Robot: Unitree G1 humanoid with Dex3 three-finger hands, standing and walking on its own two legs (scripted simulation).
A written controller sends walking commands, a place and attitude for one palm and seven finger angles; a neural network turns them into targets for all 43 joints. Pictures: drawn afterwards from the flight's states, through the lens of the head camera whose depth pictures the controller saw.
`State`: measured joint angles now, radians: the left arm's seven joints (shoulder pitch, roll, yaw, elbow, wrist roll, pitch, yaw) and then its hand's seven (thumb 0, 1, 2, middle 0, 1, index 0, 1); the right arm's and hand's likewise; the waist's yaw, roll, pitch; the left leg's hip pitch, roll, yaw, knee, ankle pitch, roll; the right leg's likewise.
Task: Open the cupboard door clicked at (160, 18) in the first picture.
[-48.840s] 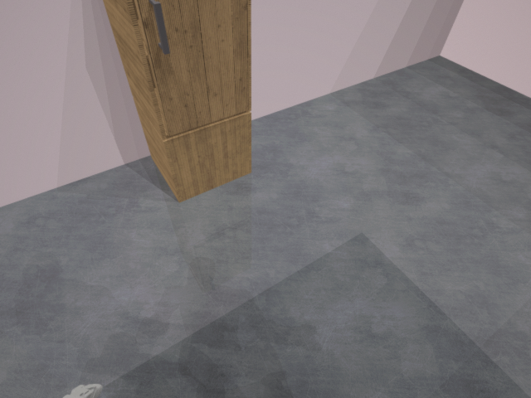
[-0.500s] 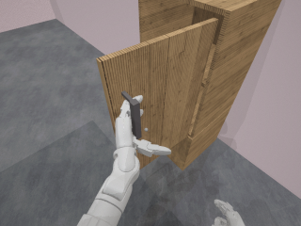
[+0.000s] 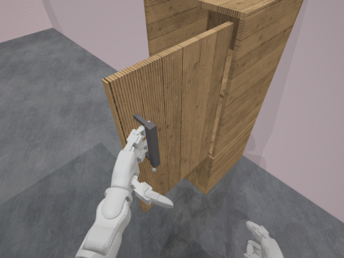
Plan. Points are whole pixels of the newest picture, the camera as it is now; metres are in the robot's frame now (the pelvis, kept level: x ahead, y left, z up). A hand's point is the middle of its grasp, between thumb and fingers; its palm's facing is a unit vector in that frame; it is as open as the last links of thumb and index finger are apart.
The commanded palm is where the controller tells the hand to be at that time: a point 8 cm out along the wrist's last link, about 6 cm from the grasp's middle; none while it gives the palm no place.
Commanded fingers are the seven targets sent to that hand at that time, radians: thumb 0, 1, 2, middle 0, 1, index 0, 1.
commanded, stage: slide the hand sideways off the handle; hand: left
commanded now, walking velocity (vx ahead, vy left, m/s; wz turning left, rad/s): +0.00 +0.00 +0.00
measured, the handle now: (147, 141) +0.36 +0.08 +0.09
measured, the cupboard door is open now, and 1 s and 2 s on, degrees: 90 89 89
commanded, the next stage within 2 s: draw the hand back to the body in 0.62 s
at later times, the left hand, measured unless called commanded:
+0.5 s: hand (124, 192) +0.23 +0.12 +0.08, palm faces -0.03 -1.00 -0.04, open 16.3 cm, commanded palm +0.21 +0.18 +0.09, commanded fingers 0.00 -0.50 0.30 -0.15 -0.30 -0.15 -0.30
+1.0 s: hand (99, 195) +0.22 +0.16 +0.10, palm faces -0.02 -1.00 -0.06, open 16.3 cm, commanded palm +0.19 +0.21 +0.11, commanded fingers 0.00 -0.50 0.30 -0.15 -0.30 -0.15 -0.30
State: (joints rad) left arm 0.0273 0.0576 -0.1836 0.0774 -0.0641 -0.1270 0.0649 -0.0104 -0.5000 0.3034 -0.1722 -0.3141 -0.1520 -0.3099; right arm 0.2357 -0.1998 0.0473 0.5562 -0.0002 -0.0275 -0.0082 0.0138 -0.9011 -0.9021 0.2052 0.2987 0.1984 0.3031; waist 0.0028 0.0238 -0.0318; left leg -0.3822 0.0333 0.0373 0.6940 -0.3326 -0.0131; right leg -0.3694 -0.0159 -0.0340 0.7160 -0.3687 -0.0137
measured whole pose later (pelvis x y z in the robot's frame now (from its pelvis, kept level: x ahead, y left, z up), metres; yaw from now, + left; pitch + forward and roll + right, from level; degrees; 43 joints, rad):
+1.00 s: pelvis +0.01 +0.00 -0.01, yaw +2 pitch +2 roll -1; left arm 0.43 0.21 0.05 -0.31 -0.22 -0.10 -0.17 -0.01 -0.50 0.30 -0.15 -0.30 -0.15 -0.30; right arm 0.27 -0.23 0.06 0.51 0.02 -0.19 -0.06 0.02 -0.90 -0.90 0.21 0.30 0.20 0.30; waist 0.02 0.05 -0.07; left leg -0.44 0.03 0.00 0.79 -0.40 -0.01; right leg -0.39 -0.02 -0.07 0.78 -0.43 -0.01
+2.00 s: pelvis +0.03 +0.02 +0.03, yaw +0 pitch -5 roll +0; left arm 0.43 0.34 0.34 -0.35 -0.05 -0.07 0.12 0.01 0.72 0.83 -0.20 -0.30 -0.20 -0.30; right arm 0.18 -0.22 0.03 0.65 -0.02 -0.10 -0.08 0.01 -0.90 -0.90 0.21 0.30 0.20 0.30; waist 0.08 0.05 0.03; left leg -0.07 0.02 0.04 0.41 -0.25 0.00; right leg -0.03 -0.02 -0.03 0.37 -0.25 0.01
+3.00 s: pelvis -0.05 +0.03 +0.01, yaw -1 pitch -1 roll -1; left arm 0.55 0.42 0.43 -0.52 -0.02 -0.19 0.14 0.02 0.89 0.90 -0.22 -0.30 -0.21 -0.30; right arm 0.20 -0.22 0.00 0.54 0.00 -0.06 -0.08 0.01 -0.90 -0.90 0.21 0.30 0.20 0.30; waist 0.01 0.00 0.06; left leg -0.35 0.01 0.07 0.55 -0.18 0.04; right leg -0.32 -0.03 0.00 0.53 -0.18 0.03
